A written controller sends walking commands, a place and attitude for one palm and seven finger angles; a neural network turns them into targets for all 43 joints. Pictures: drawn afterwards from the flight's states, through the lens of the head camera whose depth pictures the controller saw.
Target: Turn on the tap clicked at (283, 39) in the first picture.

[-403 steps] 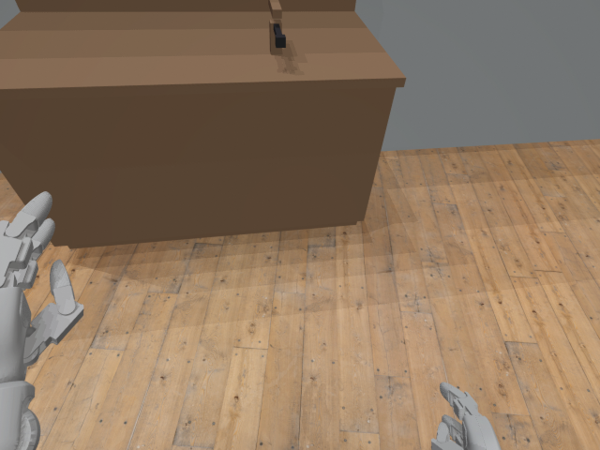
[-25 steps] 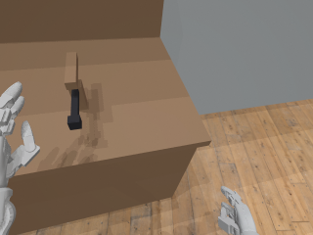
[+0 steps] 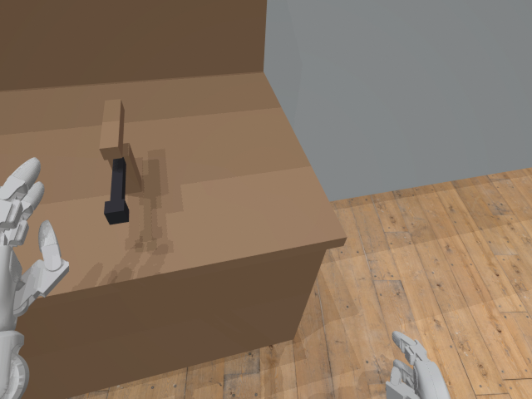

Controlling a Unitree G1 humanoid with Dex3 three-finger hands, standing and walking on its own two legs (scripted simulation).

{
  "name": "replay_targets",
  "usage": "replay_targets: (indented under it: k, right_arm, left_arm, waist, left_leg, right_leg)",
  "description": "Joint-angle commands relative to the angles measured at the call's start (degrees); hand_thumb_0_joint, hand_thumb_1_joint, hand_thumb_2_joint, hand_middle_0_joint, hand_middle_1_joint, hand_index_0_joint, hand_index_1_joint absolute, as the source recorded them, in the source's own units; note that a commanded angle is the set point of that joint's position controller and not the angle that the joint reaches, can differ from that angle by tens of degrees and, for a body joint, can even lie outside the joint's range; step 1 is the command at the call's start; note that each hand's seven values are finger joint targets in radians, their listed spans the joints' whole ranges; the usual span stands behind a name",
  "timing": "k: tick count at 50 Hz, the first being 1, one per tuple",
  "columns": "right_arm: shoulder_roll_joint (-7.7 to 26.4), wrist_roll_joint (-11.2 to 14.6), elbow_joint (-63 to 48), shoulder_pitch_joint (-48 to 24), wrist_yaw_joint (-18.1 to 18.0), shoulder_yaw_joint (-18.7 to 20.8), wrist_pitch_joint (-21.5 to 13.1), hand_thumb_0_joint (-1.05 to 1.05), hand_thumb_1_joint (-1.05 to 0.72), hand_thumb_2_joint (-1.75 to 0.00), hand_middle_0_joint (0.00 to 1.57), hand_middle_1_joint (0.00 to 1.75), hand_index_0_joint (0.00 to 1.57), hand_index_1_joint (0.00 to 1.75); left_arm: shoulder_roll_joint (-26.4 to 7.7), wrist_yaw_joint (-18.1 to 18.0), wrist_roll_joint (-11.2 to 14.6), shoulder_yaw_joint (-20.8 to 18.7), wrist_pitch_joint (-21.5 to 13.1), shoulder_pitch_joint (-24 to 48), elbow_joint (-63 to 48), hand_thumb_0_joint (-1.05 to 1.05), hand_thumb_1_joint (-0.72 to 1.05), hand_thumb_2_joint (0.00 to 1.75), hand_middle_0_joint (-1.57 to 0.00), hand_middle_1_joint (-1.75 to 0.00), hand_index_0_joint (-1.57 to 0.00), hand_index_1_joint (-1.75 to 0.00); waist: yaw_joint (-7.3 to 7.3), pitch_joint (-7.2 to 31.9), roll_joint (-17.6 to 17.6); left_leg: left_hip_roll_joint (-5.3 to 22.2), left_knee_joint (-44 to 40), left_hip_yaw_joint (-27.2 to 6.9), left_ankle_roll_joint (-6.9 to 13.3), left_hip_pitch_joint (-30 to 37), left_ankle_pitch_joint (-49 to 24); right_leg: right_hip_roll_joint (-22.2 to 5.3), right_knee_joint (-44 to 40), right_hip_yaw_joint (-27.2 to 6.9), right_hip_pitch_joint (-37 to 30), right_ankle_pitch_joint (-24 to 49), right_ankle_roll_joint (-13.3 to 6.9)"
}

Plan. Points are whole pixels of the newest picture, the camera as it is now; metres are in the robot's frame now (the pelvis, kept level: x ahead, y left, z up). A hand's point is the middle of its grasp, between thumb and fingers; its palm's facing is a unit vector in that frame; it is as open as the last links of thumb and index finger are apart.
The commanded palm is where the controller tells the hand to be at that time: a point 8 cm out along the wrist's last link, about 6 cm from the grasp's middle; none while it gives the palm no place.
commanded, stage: shuffle to correct the standing spot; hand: left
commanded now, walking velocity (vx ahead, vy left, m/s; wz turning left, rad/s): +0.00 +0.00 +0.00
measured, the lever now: (117, 211) +0.35 +0.27 +0.08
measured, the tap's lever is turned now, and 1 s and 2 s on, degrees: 0 0 0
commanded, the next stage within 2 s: come to a stop and stand still in 0.08 s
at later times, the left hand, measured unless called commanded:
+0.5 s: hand (93, 260) +0.22 +0.22 +0.15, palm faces +0.37 -0.86 -0.36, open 7.4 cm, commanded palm +0.17 +0.26 +0.17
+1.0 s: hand (75, 252) +0.24 +0.25 +0.14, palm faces +0.32 -0.84 -0.44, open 7.4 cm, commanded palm +0.17 +0.28 +0.17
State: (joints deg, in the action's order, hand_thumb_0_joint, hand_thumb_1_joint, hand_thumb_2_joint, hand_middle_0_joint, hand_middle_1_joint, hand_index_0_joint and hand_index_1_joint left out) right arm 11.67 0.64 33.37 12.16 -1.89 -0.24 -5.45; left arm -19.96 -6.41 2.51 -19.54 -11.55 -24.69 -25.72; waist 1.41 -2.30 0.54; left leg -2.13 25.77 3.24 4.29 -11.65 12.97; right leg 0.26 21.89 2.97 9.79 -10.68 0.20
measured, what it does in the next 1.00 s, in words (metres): stands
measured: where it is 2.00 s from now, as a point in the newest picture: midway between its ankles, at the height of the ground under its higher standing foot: outside the picture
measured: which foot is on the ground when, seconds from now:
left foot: down 0.00-1.00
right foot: down 0.00-1.00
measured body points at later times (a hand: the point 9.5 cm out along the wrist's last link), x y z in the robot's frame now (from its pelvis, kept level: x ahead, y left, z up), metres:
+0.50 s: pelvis +0.01 -0.02 +0.00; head +0.03 -0.01 +0.45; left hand +0.20 +0.27 +0.17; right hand +0.19 -0.25 -0.07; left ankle +0.01 +0.06 -0.74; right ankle +0.01 -0.12 -0.74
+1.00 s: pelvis +0.02 +0.00 -0.01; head +0.08 +0.02 +0.44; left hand +0.22 +0.30 +0.16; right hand +0.18 -0.23 -0.09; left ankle +0.01 +0.06 -0.74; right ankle +0.01 -0.12 -0.74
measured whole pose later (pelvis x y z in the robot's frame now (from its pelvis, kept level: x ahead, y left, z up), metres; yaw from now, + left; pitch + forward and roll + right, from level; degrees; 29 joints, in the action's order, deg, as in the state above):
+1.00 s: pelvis +0.02 +0.00 -0.01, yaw +2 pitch +3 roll -1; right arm 13.5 0.0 34.6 13.9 2.0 -1.6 -9.2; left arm -26.3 -4.7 4.4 -20.6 -17.7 -24.8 -24.3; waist 2.1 -3.6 1.7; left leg -3.1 30.1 2.0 4.2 -17.8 15.9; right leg -0.7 28.4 3.8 16.3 -15.4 0.1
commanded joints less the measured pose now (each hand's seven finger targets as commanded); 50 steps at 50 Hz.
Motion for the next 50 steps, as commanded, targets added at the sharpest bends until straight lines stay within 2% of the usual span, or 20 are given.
replay_targets:
  k: [1,7,10,15,17,21,24,31,32,33,34,35,39,41,42,43,46,47,48,50]
  right_arm:
    - [7.19,0.03,-9.45,-5.97,-0.82,2.76,-3.07,0.0,-0.9,-0.9,0.2,0.3,0.2,0.3]
    - [6.83,0.18,-9.34,-6.5,-0.9,2.62,-2.79,0.0,-0.9,-0.9,0.2,0.3,0.2,0.3]
    - [6.87,0.1,-9.72,-5.97,-0.56,2.67,-2.29,0.0,-0.9,-0.9,0.2,0.3,0.2,0.3]
    - [6.88,-0.1,-9.7,-6.02,-0.47,2.51,-2.43,0.0,-0.9,-0.9,0.2,0.3,0.2,0.3]
    - [7.13,-0.04,-9.54,-6.46,-0.52,2.7,-2.59,0.0,-0.9,-0.9,0.2,0.3,0.2,0.3]
    - [6.95,0.16,-9.77,-6.1,-0.62,2.86,-2.45,0.0,-0.9,-0.9,0.2,0.3,0.2,0.3]
    - [7.04,0.37,-9.77,-6.12,-0.81,2.82,-2.35,0.0,-0.9,-0.9,0.2,0.3,0.2,0.3]
    - [7.12,0.51,-9.67,-5.9,-1.1,2.83,-1.95,0.0,-0.9,-0.9,0.2,0.3,0.2,0.3]
    - [8.87,4.05,-16.02,1.98,-4.79,-9.33,-1.26,0.0,-0.9,-0.9,0.2,0.3,0.2,0.3]
    - [3.32,2.63,-11.55,-1.2,-3.83,-0.71,-3.67,0.0,-0.9,-0.9,0.2,0.3,0.2,0.3]
    - [6.98,0.34,-9.29,-3.42,-1.69,-0.58,-3.76,0.0,-0.9,-0.9,0.2,0.3,0.2,0.3]
    - [9.4,-0.58,-9.69,-3.06,-0.32,1.05,-4.22,0.0,-0.9,-0.9,0.2,0.3,0.2,0.3]
    - [9.63,0.04,-10.26,-0.48,3.93,1.98,-5.98,0.0,-0.9,-0.9,0.2,0.3,0.2,0.3]
    - [9.62,0.06,-9.74,-0.47,4.62,2.11,-6.91,0.0,-0.9,-0.9,0.2,0.3,0.2,0.3]
    - [10.06,0.3,-8.95,-2.16,4.63,1.96,-6.93,0.0,-0.9,-0.9,0.2,0.3,0.2,0.3]
    - [9.69,-0.06,-8.73,-0.53,4.3,2.06,-6.93,0.0,-0.9,-0.9,0.2,0.3,0.2,0.3]
    - [9.52,-0.46,-7.47,-1.36,3.4,1.84,-6.92,0.0,-0.9,-0.9,0.2,0.3,0.2,0.3]
    - [10.11,-0.33,-7.27,-2.81,3.23,1.79,-6.59,0.0,-0.9,-0.9,0.2,0.3,0.2,0.3]
    - [9.29,-0.43,-6.94,-1.52,2.9,1.77,-6.44,0.0,-0.9,-0.9,0.2,0.3,0.2,0.3]
    - [9.55,-0.24,-6.92,-0.76,3.02,2.02,-6.6,0.0,-0.9,-0.9,0.2,0.3,0.2,0.3]
  left_arm:
    - [-9.32,-1.21,-0.12,-5.7,-3.34,5.62,-11.83,0.0,0.9,0.9,-0.2,-0.3,-0.2,-0.3]
    - [-9.98,-0.94,0.22,-6.12,-2.73,7.62,-12.73,0.0,0.9,0.9,-0.2,-0.3,-0.2,-0.3]
    - [-8.46,-0.75,0.39,-4.84,-2.25,7.18,-11.58,0.0,0.9,0.9,-0.2,-0.3,-0.2,-0.3]
    - [-8.7,-1.08,0.51,-5.24,-1.91,3.97,-12.12,0.0,0.9,0.9,-0.2,-0.3,-0.2,-0.3]
    - [-10.33,-1.37,0.43,-6.64,-1.89,3.63,-13.72,0.0,0.9,0.9,-0.2,-0.3,-0.2,-0.3]
    - [-10.16,-1.64,0.95,-6.78,-1.89,2.33,-14.08,0.0,0.9,0.9,-0.2,-0.3,-0.2,-0.3]
    - [-9.83,-1.76,1.2,-6.59,-1.68,1.82,-13.88,0.0,0.9,0.9,-0.2,-0.3,-0.2,-0.3]
    - [-9.24,-1.68,0.95,-5.57,-1.44,2.15,-12.91,0.0,0.9,0.9,-0.2,-0.3,-0.2,-0.3]
    - [-51.44,-1.96,-0.42,-17.01,-10.13,54.06,-29.12,0.0,0.9,0.9,-0.2,-0.3,-0.2,-0.3]
    - [-24.68,-1.24,-2.26,-19.49,-6.88,31.92,-3.54,0.0,0.9,0.9,-0.2,-0.3,-0.2,-0.3]
    - [-18.95,-1.1,-0.94,-12.62,-5.47,23.47,2.63,0.0,0.9,0.9,-0.2,-0.3,-0.2,-0.3]
    - [-20.85,-0.89,-0.5,-13.54,-5.73,20.6,1.24,0.0,0.9,0.9,-0.2,-0.3,-0.2,-0.3]
    - [-12.71,0.53,2.26,-6.33,-7.74,3.16,-6.01,0.0,0.9,0.9,-0.2,-0.3,-0.2,-0.3]
    - [-13.82,0.02,2.76,-7.77,-8.61,-0.42,-8.43,0.0,0.9,0.9,-0.2,-0.3,-0.2,-0.3]
    - [-16.21,-0.55,3.02,-9.92,-8.61,0.02,-8.74,0.0,0.9,0.9,-0.2,-0.3,-0.2,-0.3]
    - [-15.59,-0.6,2.91,-9.83,-9.13,0.7,-9.41,0.0,0.9,0.9,-0.2,-0.3,-0.2,-0.3]
    - [-18.83,-0.76,2.94,-12.75,-9.91,4.71,-10.11,0.0,0.9,0.9,-0.2,-0.3,-0.2,-0.3]
    - [-21.44,-0.88,2.8,-14.27,-9.77,7.84,-12.05,0.0,0.9,0.9,-0.2,-0.3,-0.2,-0.3]
    - [-19.11,-0.57,2.77,-12.41,-9.76,7.69,-10.85,0.0,0.9,0.9,-0.2,-0.3,-0.2,-0.3]
    - [-18.8,-0.38,2.71,-11.47,-9.53,7.93,-12.12,0.0,0.9,0.9,-0.2,-0.3,-0.2,-0.3]
  waist:
    - [-0.16,6.05,-3.07]
    - [-0.32,5.66,-4.91]
    - [-0.26,5.61,-5.13]
    - [-0.22,7.29,-2.78]
    - [-0.25,7.93,-4.17]
    - [-0.4,9.03,-2.44]
    - [-0.45,9.05,-2.33]
    - [-0.34,8.11,-2.39]
    - [-3.87,1.71,-14.28]
    - [0.32,4.08,-7.79]
    - [-0.1,3.11,-8.46]
    - [0.6,4.93,-8.0]
    - [1.98,11.05,0.13]
    - [2.27,11.52,2.06]
    - [1.94,12.36,0.26]
    - [1.68,12.17,0.76]
    - [1.17,11.36,-1.06]
    - [0.85,12.46,-3.29]
    - [0.71,12.75,-4.33]
    - [0.91,13.67,-6.85]
  left_leg:
    - [6.4,-7.53,-7.36,-3.49,-2.6,0.26]
    - [7.63,-9.53,-8.22,-4.53,-0.63,-1.8]
    - [8.31,-9.58,-7.99,-3.86,-1.96,-1.1]
    - [5.58,-4.99,-5.44,-3.07,-1.52,-1.88]
    - [5.16,-3.42,-5.4,-3.05,-1.09,-3.1]
    - [5.01,-1.43,-5.45,-2.89,0.35,-6.64]
    - [5.64,-1.99,-6.08,-3.12,1.24,-10.66]
    - [6.9,-4.28,-7.15,-3.07,1.23,-12.16]
    - [5.7,-5.73,-9.26,-1.87,-12.03,2.21]
    - [10.56,-4.47,-10.12,-2.31,-5.88,4.77]
    - [7.15,-4.68,-7.17,-3.24,-3.86,0.69]
    - [6.57,-3.04,-6.6,-3.82,-5.31,1.33]
    - [4.85,1.46,-5.92,-3.75,-4.0,-8.04]
    - [4.63,1.99,-6.02,-3.63,-3.2,-10.85]
    - [4.88,1.46,-5.98,-3.67,-1.58,-12.99]
    - [4.99,1.05,-6.52,-3.92,-2.56,-15.04]
    - [4.85,0.92,-7.78,-4.08,-2.92,-17.17]
    - [5.11,0.9,-8.17,-4.13,-1.29,-19.53]
    - [5.51,0.92,-8.28,-4.23,-1.25,-21.65]
    - [6.01,1.15,-8.86,-4.73,0.62,-26.98]
  right_leg:
    - [-3.26,-2.58,-4.72,-4.78,3.88,-1.62]
    - [-1.29,-2.04,-3.73,-3.14,3.66,-1.03]
    - [-1.23,-1.98,-3.71,-4.31,3.67,-0.89]
    - [-3.86,-4.9,-6.38,-4.99,5.84,-1.79]
    - [-4.97,-5.16,-7.36,-4.68,6.48,-2.28]
    - [-6.36,-4.34,-8.31,-4.38,10.05,-2.47]
    - [-5.7,-2.38,-6.59,-4.72,13.15,-2.33]
    - [-4.35,-1.1,-4.61,-4.81,11.16,-1.49]
    - [-0.36,5.07,-2.92,-4.18,-6.04,2.34]
    - [-3.6,5.63,-2.05,6.78,-13.11,-0.46]
    - [-2.56,3.14,-1.32,5.61,-8.37,-1.63]
    - [-3.45,1.73,-3.55,4.06,-4.31,-2.38]
    - [-6.18,2.79,-6.13,-1.14,9.65,-3.42]
    - [-6.58,3.2,-6.27,-0.89,13.0,-3.03]
    - [-6.0,4.17,-6.19,-0.58,13.75,-2.85]
    - [-6.0,4.67,-5.12,-1.2,14.43,-2.54]
    - [-6.11,4.67,-5.12,-0.64,14.37,-2.32]
    - [-5.59,5.62,-5.36,-0.27,14.01,-2.34]
    - [-5.84,5.78,-4.17,-0.72,13.21,-2.07]
    - [-5.53,6.41,-3.52,-0.29,11.64,-1.87]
